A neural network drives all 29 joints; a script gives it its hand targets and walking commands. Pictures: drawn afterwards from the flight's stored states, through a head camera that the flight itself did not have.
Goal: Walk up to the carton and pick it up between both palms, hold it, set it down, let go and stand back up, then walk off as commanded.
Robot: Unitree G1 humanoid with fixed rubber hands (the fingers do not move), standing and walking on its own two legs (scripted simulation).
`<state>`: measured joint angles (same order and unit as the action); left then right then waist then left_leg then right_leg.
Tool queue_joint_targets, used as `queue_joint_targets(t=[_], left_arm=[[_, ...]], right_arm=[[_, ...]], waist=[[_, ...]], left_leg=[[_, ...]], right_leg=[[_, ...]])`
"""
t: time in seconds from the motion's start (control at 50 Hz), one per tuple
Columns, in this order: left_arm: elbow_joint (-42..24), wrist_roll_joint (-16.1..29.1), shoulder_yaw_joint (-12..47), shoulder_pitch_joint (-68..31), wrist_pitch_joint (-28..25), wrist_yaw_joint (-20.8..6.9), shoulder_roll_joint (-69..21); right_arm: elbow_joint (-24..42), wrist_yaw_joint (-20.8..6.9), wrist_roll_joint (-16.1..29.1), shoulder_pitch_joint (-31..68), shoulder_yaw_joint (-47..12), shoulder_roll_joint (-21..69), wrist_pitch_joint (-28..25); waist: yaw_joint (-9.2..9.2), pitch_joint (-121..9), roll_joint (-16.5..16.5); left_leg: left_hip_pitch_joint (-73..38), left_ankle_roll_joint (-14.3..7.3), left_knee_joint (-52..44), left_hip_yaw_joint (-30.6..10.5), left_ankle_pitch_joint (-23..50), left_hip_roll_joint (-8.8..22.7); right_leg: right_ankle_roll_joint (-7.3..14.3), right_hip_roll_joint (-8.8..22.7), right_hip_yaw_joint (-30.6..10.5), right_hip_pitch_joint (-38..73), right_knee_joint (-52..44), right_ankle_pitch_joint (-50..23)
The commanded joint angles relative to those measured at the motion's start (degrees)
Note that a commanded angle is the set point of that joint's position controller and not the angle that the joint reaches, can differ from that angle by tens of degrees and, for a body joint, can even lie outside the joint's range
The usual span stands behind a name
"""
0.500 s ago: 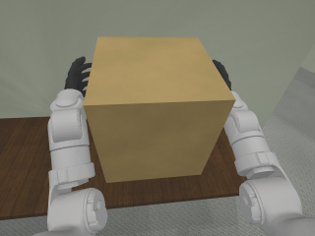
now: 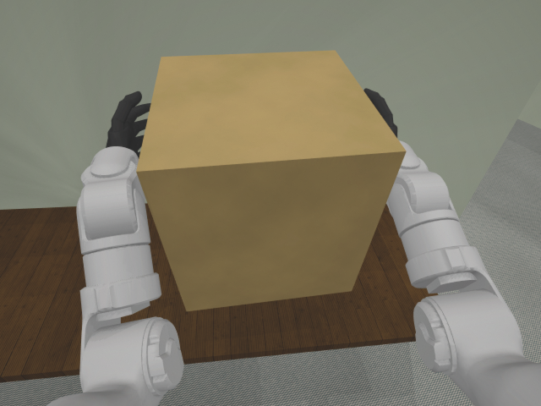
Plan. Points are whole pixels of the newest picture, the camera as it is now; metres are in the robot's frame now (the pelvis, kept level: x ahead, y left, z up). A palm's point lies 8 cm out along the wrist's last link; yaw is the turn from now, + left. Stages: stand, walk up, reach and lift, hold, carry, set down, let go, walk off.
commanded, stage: reach and lift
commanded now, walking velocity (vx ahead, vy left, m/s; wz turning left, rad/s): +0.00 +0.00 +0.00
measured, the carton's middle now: (261, 180) +0.37 +0.00 +0.18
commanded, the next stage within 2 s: hold in 0.22 s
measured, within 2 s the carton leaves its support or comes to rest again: neither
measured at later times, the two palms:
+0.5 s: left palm (116, 143) +0.35 +0.18 +0.26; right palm (387, 131) +0.36 -0.16 +0.26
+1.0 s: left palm (117, 134) +0.36 +0.18 +0.27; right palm (388, 124) +0.37 -0.17 +0.27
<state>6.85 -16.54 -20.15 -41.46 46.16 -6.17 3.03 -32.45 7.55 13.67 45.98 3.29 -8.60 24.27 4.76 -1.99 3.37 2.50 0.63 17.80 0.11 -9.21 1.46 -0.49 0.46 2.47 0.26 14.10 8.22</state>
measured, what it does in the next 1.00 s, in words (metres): stands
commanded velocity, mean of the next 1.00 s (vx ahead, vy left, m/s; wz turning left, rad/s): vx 0.00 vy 0.00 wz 0.00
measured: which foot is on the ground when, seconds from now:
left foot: down 0.00-1.00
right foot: down 0.00-1.00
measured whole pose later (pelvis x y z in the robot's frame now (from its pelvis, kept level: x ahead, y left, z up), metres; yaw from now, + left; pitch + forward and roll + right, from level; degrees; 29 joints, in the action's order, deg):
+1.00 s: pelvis +0.00 +0.00 +0.00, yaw +0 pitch -5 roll -1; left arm 9.2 -17.2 -21.5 -45.5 50.6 -7.4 4.2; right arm -34.1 8.7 16.0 51.0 1.6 -10.8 30.5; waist 4.0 -5.5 2.2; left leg 3.1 0.9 17.6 0.2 -9.1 1.8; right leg -0.1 -0.2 1.4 -0.5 14.2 8.2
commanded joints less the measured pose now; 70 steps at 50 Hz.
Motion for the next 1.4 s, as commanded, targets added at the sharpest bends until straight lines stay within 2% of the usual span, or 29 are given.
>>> queue_joint_targets(t=[0.0,0.04,0.08,0.12,0.2,0.26,0.3,0.42,0.48,0.5,0.58,0.64,0.68,0.72,0.76,0.82,0.88,0.9,1.0,1.02,1.04,1.06,1.14,1.16,1.2,1.24,1.3,1.34,1.38], left_arm=[[-1.14,7.72,23.24,-32.15,-1.88,-7.08,-26.13],[-3.63,8.96,24.45,-32.37,-1.91,-6.96,-26.96],[-3.83,8.31,24.41,-30.35,-1.48,-7.19,-26.18],[-2.64,7.76,23.28,-32.82,-0.92,-7.94,-25.57],[-3.36,7.86,23.48,-32.12,-0.6,-8.11,-26.39],[-4.83,9.62,25.31,-30.74,0.15,-7.89,-27.15],[-4.89,8.55,23.59,-32.05,0.36,-8.2,-25.51],[-5.33,8.86,24.5,-33.4,1.17,-8.26,-26.13],[-4.14,8.89,23.94,-36.1,1.18,-8.55,-25.44],[-2.88,8.74,23.19,-35.93,1.31,-8.67,-25.61],[-0.2,8.47,22.01,-36.44,1.32,-9.02,-25.6],[-1.46,9.12,21.91,-36.54,1.02,-9.34,-25.85],[-0.68,9.21,21.77,-37.51,0.75,-9.18,-26.12],[0.02,8.09,20.63,-36.74,1.1,-9.51,-25.18],[-1.21,9.66,22.53,-38.68,0.82,-9.4,-25.85],[0.69,8.55,20.67,-37.35,1.23,-9.41,-25.05],[-1.23,8.37,21.75,-37.43,1.0,-9.47,-25.76],[-1.05,9.2,22.4,-38.04,1.28,-9.52,-25.99],[-2.05,9.82,22.72,-36.48,1.42,-9.86,-25.48],[-2.21,9.9,22.76,-36.86,1.34,-9.78,-25.41],[-1.47,8.87,21.74,-34.79,1.6,-10.04,-24.81],[-2.92,9.52,23.02,-35.68,1.54,-10.05,-25.8],[-5.7,9.59,23.39,-35.35,1.95,-9.3,-25.03],[-5.5,9.02,23.23,-34.09,2.45,-9.58,-25.47],[-4.62,8.66,22.45,-34.76,2.62,-10.1,-24.53],[-5.79,8.85,23.82,-33.45,2.66,-10.2,-25.05],[-6.64,9.5,24.65,-35.25,2.5,-9.76,-25.52],[-4.77,8.81,22.64,-35.6,2.63,-9.99,-24.9],[-4.72,9.5,23.05,-36.54,2.03,-9.48,-25.17]], right_arm=[[12.1,-6.58,5.43,41.15,-15.26,28.57,-1.08],[14.74,-6.51,6.97,41.77,-16.19,29.06,-1.34],[13.54,-5.87,7.35,39.44,-17.02,27.94,-0.38],[12.23,-6.07,6.3,40.73,-15.49,27.6,0.04],[13.63,-6.28,8.21,40.97,-16.95,28.73,0.7],[15.84,-5.6,8.81,40.42,-16.98,27.12,1.37],[16.16,-5.36,9.12,41.05,-17.64,27.92,2.01],[15.3,-5.77,9.57,41.94,-16.79,27.35,3.14],[12.65,-6.25,7.95,42.19,-15.3,27.61,3.94],[12.74,-6.35,7.79,43.28,-15.13,27.84,4.11],[10.16,-6.53,8.0,43.76,-14.17,27.11,4.73],[13.37,-6.12,9.16,45.62,-15.94,28.82,4.01],[11.41,-6.05,8.6,44.37,-15.48,28.36,4.42],[10.89,-6.09,9.06,44.37,-16.25,28.54,4.85],[12.39,-6.09,8.9,45.82,-16.04,28.7,4.39],[12.94,-5.75,10.35,46.65,-16.73,28.63,4.47],[10.42,-5.7,9.95,43.14,-16.68,28.61,5.06],[12.65,-5.67,9.95,45.45,-16.08,28.13,4.78],[15.27,-5.03,10.36,46.01,-17.25,28.29,4.79],[14.28,-4.78,10.4,44.43,-16.87,28.02,5.22],[14.24,-4.69,10.03,43.56,-17.49,28.46,5.66],[13.9,-4.72,10.42,42.94,-17.04,27.87,6.01],[18.12,-4.71,11.67,44.11,-18.59,27.9,5.58],[17.52,-4.66,11.57,43.35,-18.4,27.27,5.84],[14.31,-4.71,10.61,40.94,-17.04,26.69,6.7],[17.08,-4.51,11.24,41.81,-17.62,26.8,6.46],[16.48,-4.68,10.91,41.91,-16.9,26.6,6.52],[17.34,-4.92,10.88,43.85,-17.39,27.69,6.43],[15.46,-5.24,10.53,43.3,-17.05,28.66,6.27]], waist=[[-0.46,-15.19,-3.84],[-0.64,-17.84,-4.27],[0.58,-17.33,-4.41],[0.4,-14.8,-4.69],[-0.6,-16.12,-3.61],[1.39,-18.29,-4.21],[-0.4,-16.23,-3.41],[-0.01,-17.09,-6.04],[0.5,-15.69,-4.94],[-0.18,-14.95,-4.07],[0.01,-15.0,-4.41],[-0.96,-17.58,-3.28],[0.07,-16.81,-4.08],[-1.49,-15.09,-2.89],[-0.28,-17.93,-4.24],[-1.13,-16.59,-3.15],[-0.76,-16.07,-3.68],[-0.43,-16.86,-4.98],[-0.48,-17.65,-3.85],[0.45,-17.32,-3.8],[-0.61,-16.47,-2.71],[0.67,-16.54,-4.04],[-1.08,-19.58,-5.31],[-0.71,-17.69,-5.02],[0.2,-14.84,-4.43],[0.19,-16.33,-4.68],[0.97,-17.03,-6.18],[-0.59,-15.04,-4.8],[-0.68,-17.04,-3.54]], left_leg=[[-2.59,0.1,-1.91,2.08,9.25,-3.5],[-3.71,0.45,-0.88,1.8,13.14,-3.68],[-5.11,0.76,-0.28,1.96,15.63,-3.94],[-2.59,0.6,-1.23,2.16,11.66,-4.04],[-2.91,0.53,-1.35,2.16,12.86,-3.75],[-4.05,1.2,0.07,1.64,16.38,-3.66],[-3.11,0.6,-1.1,2.03,14.61,-3.77],[-1.21,1.32,-1.72,1.93,11.69,-3.76],[-0.08,0.73,-2.36,2.12,7.68,-3.3],[1.1,0.38,-3.09,2.11,5.91,-3.21],[2.02,0.4,-3.8,2.1,4.07,-2.91],[0.35,0.19,-2.71,2.76,8.72,-3.64],[0.74,0.46,-3.26,2.74,7.36,-3.63],[0.71,0.04,-2.88,2.68,7.51,-3.58],[1.47,0.43,-2.47,2.6,6.97,-3.74],[-0.19,-0.1,-2.32,2.31,9.13,-3.76],[0.55,0.52,-2.29,2.15,9.46,-3.5],[0.1,0.65,-1.71,2.11,9.76,-3.78],[-0.51,0.46,-0.86,2.12,11.73,-4.16],[-1.12,0.72,-1.2,2.25,11.5,-3.91],[-0.65,0.21,-1.09,2.17,12.05,-4.12],[-0.56,0.95,-1.32,2.06,12.11,-3.63],[-1.98,1.0,-0.18,1.81,16.07,-3.77],[-1.15,1.24,-0.59,1.95,16.47,-3.98],[-0.16,1.05,-1.41,1.92,12.66,-3.59],[-1.62,1.52,-0.68,1.74,15.86,-3.64],[-1.04,1.64,-0.81,1.56,13.99,-3.48],[0.49,0.72,-1.67,1.97,10.52,-4.01],[0.3,0.52,-2.18,1.73,9.36,-3.33]], right_leg=[[-0.55,-3.8,0.67,3.04,-0.55,-5.77],[-0.81,-4.05,0.52,3.76,-0.14,-9.13],[-1.18,-4.04,0.41,4.77,0.24,-13.41],[-0.75,-3.67,0.08,4.05,-0.67,-7.98],[-0.57,-4.34,0.2,4.62,-0.29,-9.67],[-0.65,-4.46,-0.26,5.52,-0.03,-13.03],[-0.84,-4.36,-0.07,5.35,-0.53,-10.55],[0.14,-4.28,-0.81,5.62,-0.2,-8.57],[0.14,-3.96,-1.12,4.57,-0.71,-6.01],[0.25,-3.97,-1.25,4.12,-0.7,-4.49],[0.39,-3.98,-1.34,4.08,-0.41,-4.25],[-0.04,-4.22,-1.07,5.72,-0.33,-7.34],[-0.05,-3.95,-1.26,4.83,-0.43,-6.67],[-0.03,-4.18,-1.24,4.89,-0.74,-6.23],[0.01,-3.86,-1.19,5.49,-0.09,-6.72],[-0.32,-4.26,-1.21,4.43,-0.8,-7.0],[0.11,-4.48,-1.11,5.56,0.13,-7.97],[0.18,-4.24,-1.42,5.18,-0.39,-7.46],[-0.14,-4.05,-1.57,5.87,-0.46,-9.71],[-0.34,-4.15,-1.52,5.6,-0.38,-10.2],[-0.39,-4.14,-1.41,6.27,-0.06,-11.01],[-0.05,-4.39,-1.39,6.24,0.05,-10.87],[-0.16,-4.59,-1.22,6.85,0.5,-12.31],[-0.26,-4.83,-0.93,7.67,0.76,-12.55],[-0.08,-4.3,-1.61,6.01,-0.22,-9.98],[-0.05,-4.69,-1.24,6.71,0.24,-12.53],[0.28,-4.41,-1.35,6.25,0.53,-11.51],[-0.07,-4.32,-1.1,5.55,-0.13,-8.07],[0.2,-4.4,-1.11,6.19,0.55,-8.13]])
